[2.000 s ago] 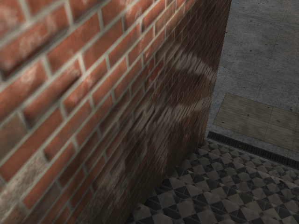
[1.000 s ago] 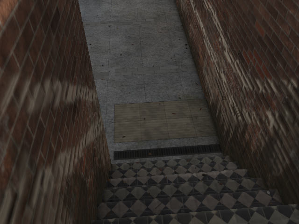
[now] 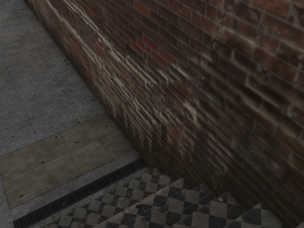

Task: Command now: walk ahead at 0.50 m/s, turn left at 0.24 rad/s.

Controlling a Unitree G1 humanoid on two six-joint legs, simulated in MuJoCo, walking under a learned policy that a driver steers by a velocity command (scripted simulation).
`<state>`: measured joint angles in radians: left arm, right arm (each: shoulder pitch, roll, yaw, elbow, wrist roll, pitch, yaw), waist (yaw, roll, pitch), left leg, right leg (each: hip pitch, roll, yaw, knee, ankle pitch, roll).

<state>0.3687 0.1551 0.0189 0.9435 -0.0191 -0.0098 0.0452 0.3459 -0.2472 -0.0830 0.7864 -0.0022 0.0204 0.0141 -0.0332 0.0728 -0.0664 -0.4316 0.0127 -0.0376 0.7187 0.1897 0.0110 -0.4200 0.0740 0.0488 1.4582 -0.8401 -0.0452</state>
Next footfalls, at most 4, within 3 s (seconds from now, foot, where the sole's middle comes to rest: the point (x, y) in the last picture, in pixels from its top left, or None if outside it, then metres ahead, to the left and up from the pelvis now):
0.02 left None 0.06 0.11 -0.83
0.52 right None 0.43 -0.08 -1.04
1.00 left None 0.50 0.29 -1.24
1.46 right None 0.81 0.24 -1.45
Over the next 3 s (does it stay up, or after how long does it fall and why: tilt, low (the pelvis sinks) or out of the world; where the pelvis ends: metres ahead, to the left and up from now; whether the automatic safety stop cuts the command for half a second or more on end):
stays up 1.29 0.68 -1.29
